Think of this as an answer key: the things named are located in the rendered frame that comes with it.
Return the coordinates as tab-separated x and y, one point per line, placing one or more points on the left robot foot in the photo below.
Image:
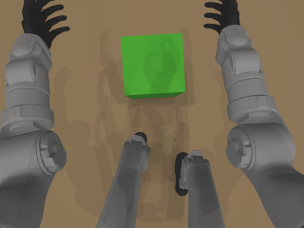
142	135

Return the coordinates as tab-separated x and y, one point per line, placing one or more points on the robot right forearm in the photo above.
249	101

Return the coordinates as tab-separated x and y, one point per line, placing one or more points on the robot left upper arm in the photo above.
28	164

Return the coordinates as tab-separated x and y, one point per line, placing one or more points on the right robot thigh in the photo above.
204	210

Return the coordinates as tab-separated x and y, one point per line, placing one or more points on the robot left forearm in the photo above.
27	93

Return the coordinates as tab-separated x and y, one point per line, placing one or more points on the robot right hand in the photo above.
229	14

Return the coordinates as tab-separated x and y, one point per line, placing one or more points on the robot left hand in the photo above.
34	20

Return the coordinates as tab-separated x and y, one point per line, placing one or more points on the robot right upper arm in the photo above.
265	153

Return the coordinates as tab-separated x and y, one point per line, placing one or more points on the carton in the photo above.
153	65

